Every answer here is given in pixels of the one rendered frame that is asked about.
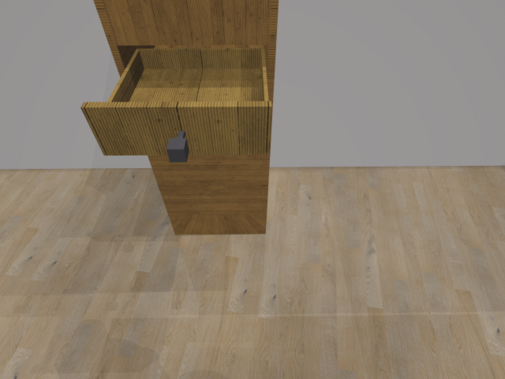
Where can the cabinet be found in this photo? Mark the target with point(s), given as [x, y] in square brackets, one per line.
[208, 194]

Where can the handle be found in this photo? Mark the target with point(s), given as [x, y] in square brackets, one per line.
[177, 148]

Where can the drawer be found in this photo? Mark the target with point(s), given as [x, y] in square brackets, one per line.
[218, 96]

